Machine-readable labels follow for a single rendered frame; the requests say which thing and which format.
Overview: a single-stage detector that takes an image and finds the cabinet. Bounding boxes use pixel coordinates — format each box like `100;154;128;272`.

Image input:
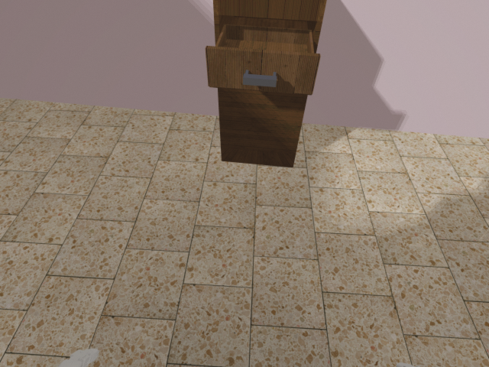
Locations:
213;0;327;167

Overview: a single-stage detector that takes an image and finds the drawer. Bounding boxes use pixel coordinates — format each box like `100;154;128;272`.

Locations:
206;24;321;95

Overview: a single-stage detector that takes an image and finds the left robot hand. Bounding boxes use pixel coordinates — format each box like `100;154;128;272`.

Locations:
58;349;99;367

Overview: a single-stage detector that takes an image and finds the handle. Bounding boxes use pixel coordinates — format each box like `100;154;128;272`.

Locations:
243;70;277;87

